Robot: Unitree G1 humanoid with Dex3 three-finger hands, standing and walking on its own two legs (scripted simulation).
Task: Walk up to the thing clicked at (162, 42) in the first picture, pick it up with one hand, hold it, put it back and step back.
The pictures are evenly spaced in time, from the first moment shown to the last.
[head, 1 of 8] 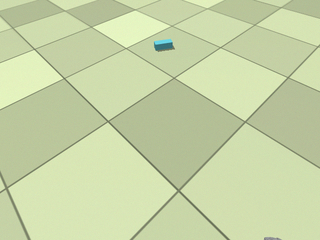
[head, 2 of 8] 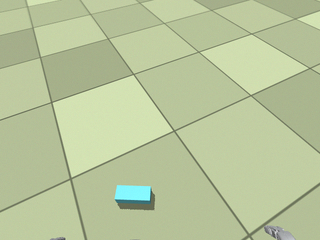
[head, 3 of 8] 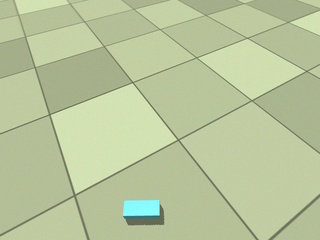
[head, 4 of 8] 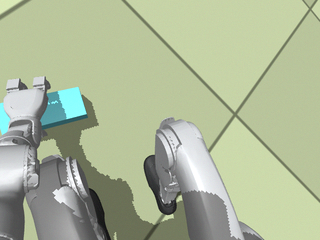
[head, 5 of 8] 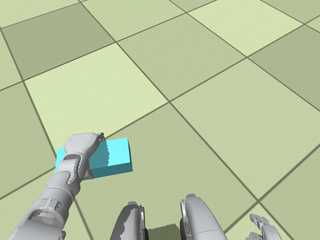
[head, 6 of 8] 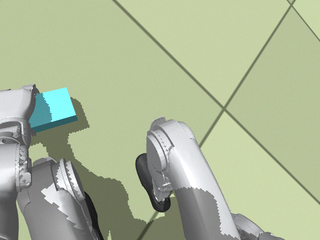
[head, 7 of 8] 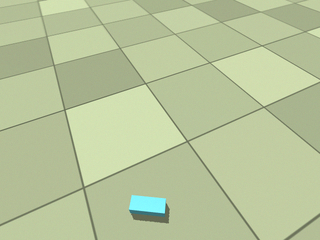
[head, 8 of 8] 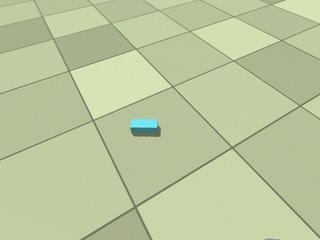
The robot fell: no
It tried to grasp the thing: yes
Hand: left
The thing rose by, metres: 0.67
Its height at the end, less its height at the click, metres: +0.00
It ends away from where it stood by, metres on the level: 0.00
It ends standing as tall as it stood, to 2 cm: yes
